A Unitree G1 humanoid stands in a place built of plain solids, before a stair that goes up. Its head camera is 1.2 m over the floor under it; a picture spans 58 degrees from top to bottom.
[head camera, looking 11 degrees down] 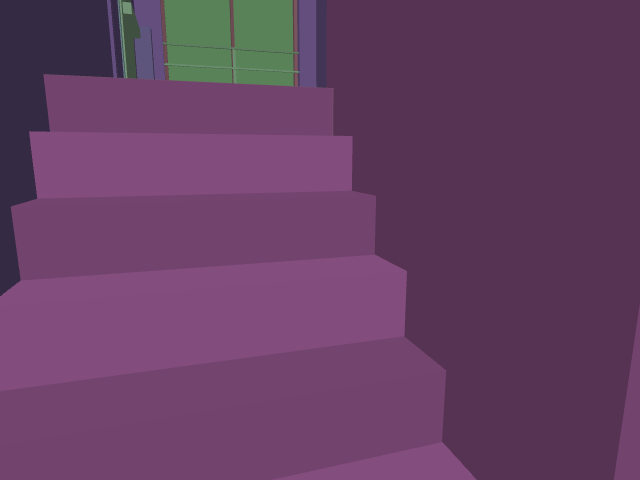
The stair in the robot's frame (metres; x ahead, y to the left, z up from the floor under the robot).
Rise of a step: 0.21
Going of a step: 0.24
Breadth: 1.15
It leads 17 degrees to the left of straight ahead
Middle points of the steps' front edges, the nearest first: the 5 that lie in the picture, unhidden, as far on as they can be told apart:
0.90 0.21 0.64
1.12 0.28 0.85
1.35 0.35 1.06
1.57 0.42 1.28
1.80 0.49 1.49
